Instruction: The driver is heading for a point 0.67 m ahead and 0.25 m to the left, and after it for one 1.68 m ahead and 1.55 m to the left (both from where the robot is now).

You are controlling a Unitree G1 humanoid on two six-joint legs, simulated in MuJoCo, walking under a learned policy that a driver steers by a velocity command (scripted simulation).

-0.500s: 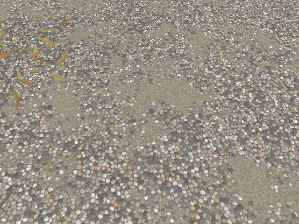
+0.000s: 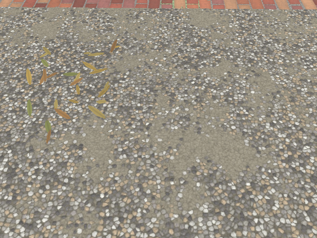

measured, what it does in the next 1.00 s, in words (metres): walks ahead, turning left: left foot, then right foot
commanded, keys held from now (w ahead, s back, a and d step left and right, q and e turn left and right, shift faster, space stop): w+q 1.00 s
